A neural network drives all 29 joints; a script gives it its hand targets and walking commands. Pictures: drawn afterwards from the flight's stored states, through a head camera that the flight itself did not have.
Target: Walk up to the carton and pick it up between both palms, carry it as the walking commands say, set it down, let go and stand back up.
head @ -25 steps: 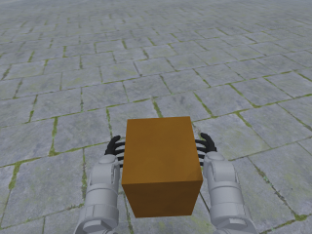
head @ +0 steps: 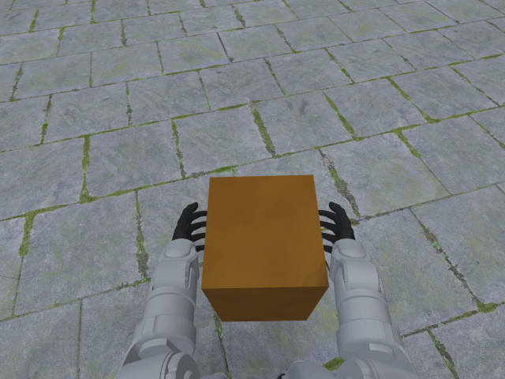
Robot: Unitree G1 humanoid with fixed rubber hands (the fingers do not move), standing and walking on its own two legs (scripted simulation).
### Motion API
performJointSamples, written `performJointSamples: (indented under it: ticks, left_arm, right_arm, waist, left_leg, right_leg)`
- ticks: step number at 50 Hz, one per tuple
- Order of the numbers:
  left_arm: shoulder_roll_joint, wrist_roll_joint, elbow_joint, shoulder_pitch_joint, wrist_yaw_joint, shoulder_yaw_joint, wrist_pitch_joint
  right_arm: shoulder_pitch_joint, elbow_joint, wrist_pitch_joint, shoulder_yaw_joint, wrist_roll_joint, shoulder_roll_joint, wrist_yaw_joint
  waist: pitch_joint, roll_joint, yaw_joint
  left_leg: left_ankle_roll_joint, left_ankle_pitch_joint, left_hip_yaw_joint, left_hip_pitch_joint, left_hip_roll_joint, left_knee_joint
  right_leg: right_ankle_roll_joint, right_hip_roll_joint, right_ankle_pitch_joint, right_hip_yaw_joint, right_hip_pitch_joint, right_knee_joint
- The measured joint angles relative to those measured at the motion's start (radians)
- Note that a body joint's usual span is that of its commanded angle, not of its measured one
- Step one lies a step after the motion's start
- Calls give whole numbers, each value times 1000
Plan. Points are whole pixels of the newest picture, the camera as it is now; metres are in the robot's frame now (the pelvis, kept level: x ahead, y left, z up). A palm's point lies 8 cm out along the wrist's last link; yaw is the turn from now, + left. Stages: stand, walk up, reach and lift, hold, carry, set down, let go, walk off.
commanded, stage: set down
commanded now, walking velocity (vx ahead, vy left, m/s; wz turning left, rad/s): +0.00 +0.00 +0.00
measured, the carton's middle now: (262, 255) +0.35 -0.02 -0.08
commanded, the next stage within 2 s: none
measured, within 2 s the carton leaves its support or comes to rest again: neither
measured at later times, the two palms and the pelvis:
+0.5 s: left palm (194, 257) +0.36 +0.11 -0.10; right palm (327, 258) +0.34 -0.16 -0.11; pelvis -0.01 +0.00 -0.05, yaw +0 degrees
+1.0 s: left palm (201, 262) +0.39 +0.11 -0.19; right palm (319, 261) +0.37 -0.16 -0.19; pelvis -0.02 -0.01 -0.13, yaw +0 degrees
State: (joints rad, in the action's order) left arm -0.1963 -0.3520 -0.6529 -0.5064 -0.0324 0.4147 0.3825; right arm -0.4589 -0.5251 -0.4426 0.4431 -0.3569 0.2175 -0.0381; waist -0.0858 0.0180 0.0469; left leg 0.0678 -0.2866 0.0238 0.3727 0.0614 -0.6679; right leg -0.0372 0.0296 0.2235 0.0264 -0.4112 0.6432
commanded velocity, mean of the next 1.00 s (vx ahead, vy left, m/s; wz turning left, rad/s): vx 0.00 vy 0.00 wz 0.00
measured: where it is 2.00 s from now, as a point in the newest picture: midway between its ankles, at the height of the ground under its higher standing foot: outside the picture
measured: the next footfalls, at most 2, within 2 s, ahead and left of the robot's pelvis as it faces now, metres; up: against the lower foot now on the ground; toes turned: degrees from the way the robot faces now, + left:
none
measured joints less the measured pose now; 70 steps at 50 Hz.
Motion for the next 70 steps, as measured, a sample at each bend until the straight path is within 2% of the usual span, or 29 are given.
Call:
performJointSamples:
  ticks: [12, 26, 44, 70]
  left_arm:
    - [14, 51, -8, -21, -31, -36, -160]
    - [53, 116, -62, -65, -60, -81, -256]
    - [122, 168, -157, -200, -73, -88, -278]
    - [166, 211, -166, -379, -87, -72, -210]
  right_arm:
    - [-21, -33, 188, -15, 27, -29, 5]
    - [-52, -75, 282, -51, 91, -66, -26]
    - [-188, -156, 290, -67, 144, -105, -75]
    - [-366, -188, 245, -48, 189, -154, -87]
  waist:
    - [12, 2, -9]
    - [94, 12, -10]
    - [120, -3, -21]
    - [133, -4, -25]
  left_leg:
    - [4, -29, 11, 285, 9, -132]
    - [3, -94, 18, 577, 8, -329]
    - [-4, -184, 34, 854, -4, -601]
    - [-10, -269, 33, 1214, 7, -916]
  right_leg:
    - [4, -12, 33, -3, -288, 140]
    - [1, -14, 95, 2, -581, 336]
    - [-11, -7, 177, 3, -865, 607]
    - [-12, 6, 254, 1, -1227, 915]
